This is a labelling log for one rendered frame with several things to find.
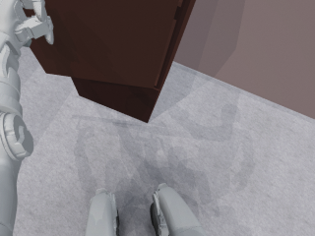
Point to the robot left upper arm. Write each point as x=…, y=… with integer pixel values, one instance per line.
x=16, y=143

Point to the left robot thigh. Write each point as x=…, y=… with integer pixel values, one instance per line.
x=102, y=212

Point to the cupboard door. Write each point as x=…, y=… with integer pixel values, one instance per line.
x=113, y=41

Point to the robot left hand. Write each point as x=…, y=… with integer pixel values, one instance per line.
x=15, y=23

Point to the right robot thigh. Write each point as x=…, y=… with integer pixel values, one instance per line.
x=179, y=218

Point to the handle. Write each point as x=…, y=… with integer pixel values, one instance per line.
x=28, y=44

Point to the robot thigh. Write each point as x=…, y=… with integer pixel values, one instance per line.
x=102, y=212
x=179, y=218

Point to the left robot forearm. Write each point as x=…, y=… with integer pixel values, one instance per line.
x=10, y=82

